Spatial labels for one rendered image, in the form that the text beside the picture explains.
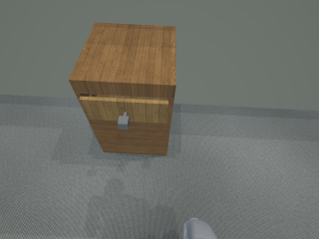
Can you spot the robot right thigh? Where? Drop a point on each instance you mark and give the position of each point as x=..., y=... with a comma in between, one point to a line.
x=197, y=229

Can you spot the drawer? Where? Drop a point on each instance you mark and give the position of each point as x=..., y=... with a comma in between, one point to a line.
x=111, y=107

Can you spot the handle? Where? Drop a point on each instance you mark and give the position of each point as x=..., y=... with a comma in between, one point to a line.
x=124, y=121

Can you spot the cabinet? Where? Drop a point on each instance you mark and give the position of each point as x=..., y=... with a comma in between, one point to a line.
x=130, y=60

